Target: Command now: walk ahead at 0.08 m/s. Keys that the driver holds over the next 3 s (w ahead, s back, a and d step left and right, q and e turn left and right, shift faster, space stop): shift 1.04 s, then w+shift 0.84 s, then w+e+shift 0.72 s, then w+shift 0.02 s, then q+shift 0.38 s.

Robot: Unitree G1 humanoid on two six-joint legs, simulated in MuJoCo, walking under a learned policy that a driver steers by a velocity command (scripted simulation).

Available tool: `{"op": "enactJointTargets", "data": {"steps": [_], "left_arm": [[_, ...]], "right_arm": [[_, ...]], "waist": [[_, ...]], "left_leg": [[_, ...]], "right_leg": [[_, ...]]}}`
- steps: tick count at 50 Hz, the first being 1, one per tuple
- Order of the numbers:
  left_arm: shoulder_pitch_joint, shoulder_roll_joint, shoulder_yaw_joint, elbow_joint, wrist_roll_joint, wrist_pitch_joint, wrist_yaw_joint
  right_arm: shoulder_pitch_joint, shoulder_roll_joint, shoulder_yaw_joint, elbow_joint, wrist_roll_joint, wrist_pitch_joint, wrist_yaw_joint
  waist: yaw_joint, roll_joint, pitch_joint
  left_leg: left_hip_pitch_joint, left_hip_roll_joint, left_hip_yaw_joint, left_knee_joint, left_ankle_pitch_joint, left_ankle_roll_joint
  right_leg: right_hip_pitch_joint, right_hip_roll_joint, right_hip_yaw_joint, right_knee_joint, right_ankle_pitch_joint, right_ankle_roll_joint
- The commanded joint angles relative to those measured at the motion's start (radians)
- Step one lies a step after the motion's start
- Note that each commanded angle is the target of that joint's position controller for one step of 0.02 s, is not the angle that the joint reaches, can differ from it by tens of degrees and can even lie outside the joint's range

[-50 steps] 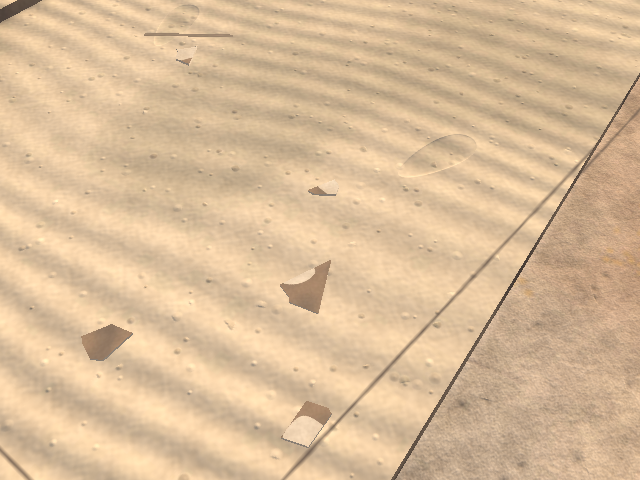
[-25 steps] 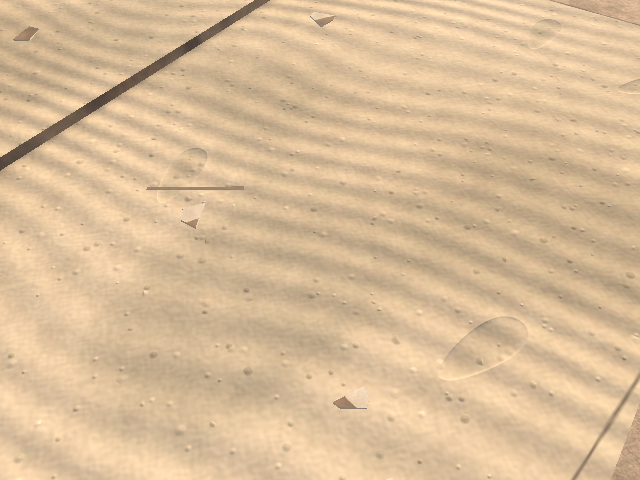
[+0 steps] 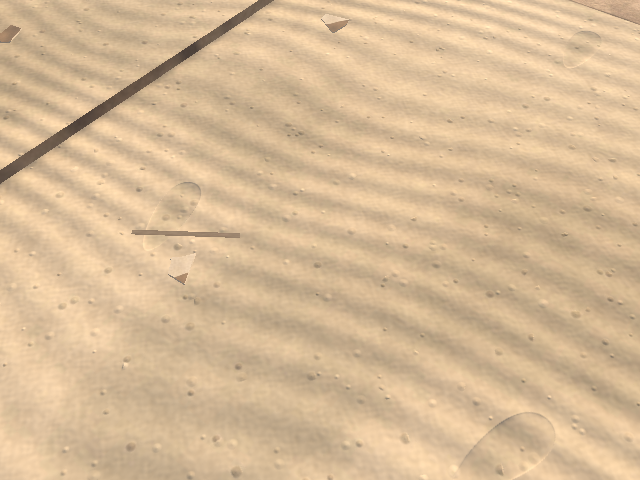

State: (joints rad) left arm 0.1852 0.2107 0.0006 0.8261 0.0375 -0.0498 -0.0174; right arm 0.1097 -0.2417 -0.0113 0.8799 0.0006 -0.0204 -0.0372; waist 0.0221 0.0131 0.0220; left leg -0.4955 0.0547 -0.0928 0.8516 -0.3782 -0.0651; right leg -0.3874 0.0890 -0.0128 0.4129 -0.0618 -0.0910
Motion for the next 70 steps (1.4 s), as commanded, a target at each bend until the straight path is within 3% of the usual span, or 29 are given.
{"op": "enactJointTargets", "data": {"steps": [1,3,5,6,7,8,9,10,15,26,52,53,54,55,56,57,58,59,60,62,63,64,65,66,67,68,69,70], "left_arm": [[-0.035,0.133,0.036,-0.060,-0.010,0.000,0.013],[-0.050,0.127,0.035,-0.054,-0.021,0.011,0.019],[-0.003,0.095,0.025,-0.030,-0.024,0.012,0.022],[0.014,0.086,0.023,-0.023,-0.019,0.009,0.023],[0.061,0.089,0.031,-0.023,-0.024,0.008,0.024],[0.031,0.095,0.034,-0.017,-0.017,0.010,0.031],[0.018,0.095,0.038,-0.018,-0.020,0.014,0.035],[0.024,0.085,0.038,-0.010,-0.022,0.019,0.039],[0.031,0.088,0.047,0.015,-0.025,0.021,0.039],[0.031,0.087,0.058,0.070,-0.035,0.045,0.053],[0.038,0.065,0.054,0.211,-0.036,0.049,0.064],[0.075,0.057,0.054,0.234,-0.039,0.051,0.064],[0.083,0.079,0.063,0.234,-0.050,0.049,0.062],[0.039,0.094,0.067,0.210,-0.056,0.037,0.059],[-0.042,0.057,0.056,0.165,-0.068,0.013,0.050],[-0.090,0.031,0.048,0.139,-0.078,-0.010,0.037],[-0.122,0.065,0.058,0.125,-0.073,-0.026,0.029],[-0.112,0.069,0.063,0.121,-0.072,-0.037,0.024],[-0.078,0.059,0.062,0.126,-0.072,-0.045,0.020],[-0.045,0.057,0.063,0.135,-0.072,-0.059,0.020],[-0.026,0.049,0.064,0.144,-0.073,-0.063,0.020],[0.034,0.040,0.064,0.129,0.007,-0.030,-0.015],[0.118,0.024,0.069,0.155,0.005,-0.013,-0.020],[0.221,0.034,0.077,0.186,-0.006,-0.008,-0.012],[0.390,0.065,0.090,0.233,-0.001,-0.021,0.000],[0.536,0.143,0.092,0.245,0.028,-0.034,0.009],[0.427,0.175,0.083,0.223,0.029,-0.030,0.017],[0.278,0.181,0.086,0.179,0.015,-0.033,0.017]], "right_arm": [[0.153,-0.066,-0.019,0.028,-0.001,0.026,-0.014],[0.107,-0.070,-0.025,0.025,-0.007,0.030,-0.017],[0.086,-0.083,-0.028,0.021,-0.028,0.025,-0.017],[0.093,-0.110,-0.031,0.018,-0.034,0.019,-0.017],[0.075,-0.172,-0.050,0.031,-0.019,0.019,-0.017],[0.080,-0.118,-0.044,0.041,-0.011,0.013,-0.011],[0.074,-0.081,-0.034,0.048,-0.016,0.004,-0.008],[0.056,-0.073,-0.031,0.050,-0.018,-0.004,-0.005],[0.091,-0.083,-0.034,0.081,-0.005,-0.029,-0.003],[0.116,-0.071,-0.032,0.127,-0.001,-0.016,-0.002],[0.147,-0.037,-0.022,0.192,-0.004,-0.005,-0.001],[0.192,-0.041,-0.026,0.212,0.001,-0.001,-0.002],[0.213,-0.083,-0.041,0.212,0.014,0.001,-0.003],[0.254,-0.112,-0.050,0.208,0.023,-0.007,-0.001],[0.292,-0.152,-0.063,0.207,0.030,-0.026,0.001],[0.251,-0.185,-0.078,0.191,0.033,-0.044,0.000],[0.243,-0.162,-0.077,0.179,0.019,-0.060,0.002],[0.214,-0.129,-0.068,0.159,0.011,-0.075,0.007],[0.179,-0.113,-0.064,0.135,0.016,-0.082,0.013],[0.147,-0.126,-0.067,0.112,0.039,-0.081,0.017],[0.143,-0.142,-0.070,0.110,0.042,-0.078,0.018],[0.176,-0.159,-0.082,0.133,-0.040,-0.058,0.028],[0.148,-0.156,-0.089,0.127,-0.046,-0.046,0.029],[0.132,-0.148,-0.090,0.116,-0.040,-0.044,0.030],[0.091,-0.108,-0.080,0.096,-0.046,-0.052,0.033],[-0.014,0.024,-0.044,0.022,-0.061,-0.070,0.035],[0.011,0.048,-0.038,-0.036,-0.031,-0.083,0.055],[-0.042,-0.008,-0.044,-0.061,-0.035,-0.086,0.071]], "waist": [[-0.050,-0.118,-0.187],[-0.052,-0.130,-0.122],[-0.048,-0.114,-0.072],[-0.039,-0.080,-0.057],[0.017,0.046,-0.036],[-0.009,0.067,-0.033],[-0.004,0.083,-0.027],[0.005,0.090,-0.026],[-0.012,0.035,-0.056],[-0.028,-0.005,-0.052],[-0.025,-0.012,0.015],[-0.029,0.002,-0.031],[-0.036,0.029,0.012],[-0.063,0.054,0.074],[-0.092,0.134,0.114],[-0.085,0.204,0.150],[-0.090,0.158,0.148],[-0.066,0.117,0.126],[-0.041,0.098,0.098],[-0.019,0.123,0.057],[-0.006,0.141,0.053],[0.022,0.139,0.041],[0.067,0.096,0.065],[0.106,0.021,0.054],[0.185,-0.119,0.004],[0.230,-0.354,-0.051],[0.126,-0.357,-0.009],[0.054,-0.178,0.087]], "left_leg": [[0.250,-0.013,0.049,-0.117,0.124,0.012],[0.280,-0.027,0.069,-0.245,0.183,0.038],[0.312,0.002,0.041,-0.356,0.215,0.077],[0.321,0.056,-0.008,-0.391,0.216,0.106],[0.254,0.055,-0.015,-0.390,0.108,0.135],[0.154,0.038,-0.017,-0.439,-0.031,0.137],[0.106,0.034,-0.023,-0.468,-0.062,0.126],[0.087,0.028,-0.017,-0.473,-0.030,0.114],[0.167,0.013,0.004,-0.412,0.184,0.109],[0.213,-0.010,0.027,-0.381,0.302,0.115],[0.221,-0.036,0.050,-0.456,0.161,0.107],[0.242,-0.051,0.058,-0.467,-0.073,0.124],[0.218,-0.033,0.015,-0.485,-0.346,0.159],[0.216,0.038,-0.093,-0.545,-0.539,0.207],[0.270,0.165,-0.277,-0.650,-0.615,0.271],[0.279,0.292,-0.434,-0.740,-0.553,0.327],[0.297,0.334,-0.482,-0.764,-0.452,0.342],[0.334,0.330,-0.459,-0.750,-0.378,0.327],[0.350,0.301,-0.393,-0.733,-0.316,0.298],[0.275,0.200,-0.198,-0.729,-0.200,0.231],[0.204,0.157,-0.130,-0.716,-0.173,0.223],[0.159,0.106,-0.075,-0.690,-0.251,0.246],[0.070,0.088,-0.037,-0.618,-0.285,0.253],[-0.028,0.064,-0.013,-0.507,-0.274,0.254],[-0.165,-0.004,0.061,-0.190,-0.152,0.237],[-0.329,-0.083,0.087,0.256,-0.184,0.206],[-0.535,-0.120,-0.026,0.400,-0.074,0.219],[-0.596,0.006,-0.018,0.466,0.067,0.212]], "right_leg": [[-0.005,-0.254,0.185,-0.138,0.046,-0.148],[-0.051,-0.229,0.200,-0.149,-0.268,-0.107],[-0.077,-0.198,0.210,-0.137,-0.440,-0.038],[-0.091,-0.171,0.191,-0.088,-0.451,-0.005],[-0.067,-0.101,0.111,-0.065,-0.397,0.024],[0.028,-0.078,0.064,-0.010,-0.316,0.048],[0.085,-0.077,0.054,0.021,-0.256,0.052],[0.119,-0.083,0.053,0.039,-0.214,0.049],[0.149,-0.094,0.060,0.069,-0.055,0.034],[0.191,-0.105,0.068,0.092,0.051,0.043],[0.192,-0.108,0.063,0.031,-0.067,0.066],[0.198,-0.075,0.026,0.054,-0.302,0.059],[0.123,-0.054,0.010,0.093,-0.558,0.046],[-0.006,-0.067,0.025,0.140,-0.664,0.035],[-0.116,-0.071,-0.010,0.241,-0.544,0.043],[-0.179,-0.105,-0.018,0.370,-0.340,0.042],[-0.250,-0.149,0.030,0.486,-0.342,0.035],[-0.304,-0.177,0.050,0.569,-0.343,0.027],[-0.309,-0.197,0.056,0.560,-0.327,0.022],[-0.116,-0.179,-0.003,0.346,-0.293,0.029],[0.011,-0.143,-0.054,0.272,-0.287,0.043],[0.136,-0.072,-0.136,0.182,-0.361,0.054],[0.274,-0.045,-0.200,0.103,-0.248,0.066],[0.426,-0.019,-0.220,0.074,-0.235,0.070],[0.623,-0.107,-0.071,0.030,-0.318,0.056],[0.645,-0.378,0.353,-0.088,-0.675,0.030],[0.563,-0.503,0.829,-0.339,-0.955,-0.083],[0.472,-0.548,0.791,-0.342,-0.964,-0.120]]}}
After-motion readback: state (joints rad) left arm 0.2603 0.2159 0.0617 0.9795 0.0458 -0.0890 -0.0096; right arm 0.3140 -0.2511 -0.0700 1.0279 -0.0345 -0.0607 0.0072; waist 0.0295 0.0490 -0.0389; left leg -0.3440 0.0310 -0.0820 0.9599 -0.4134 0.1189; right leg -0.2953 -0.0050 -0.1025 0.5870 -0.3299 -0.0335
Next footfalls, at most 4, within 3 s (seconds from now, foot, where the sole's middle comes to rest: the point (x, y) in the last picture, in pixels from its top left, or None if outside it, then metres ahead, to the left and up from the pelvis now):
0.10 left None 0.10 0.17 -0.77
1.34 right None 0.17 -0.11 -0.77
1.80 left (301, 410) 0.61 0.09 -0.77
2.28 right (359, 257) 1.03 -0.04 -0.77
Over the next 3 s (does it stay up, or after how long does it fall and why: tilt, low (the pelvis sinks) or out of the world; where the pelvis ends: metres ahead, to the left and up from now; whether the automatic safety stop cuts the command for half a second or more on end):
stays up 1.41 -0.13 0.01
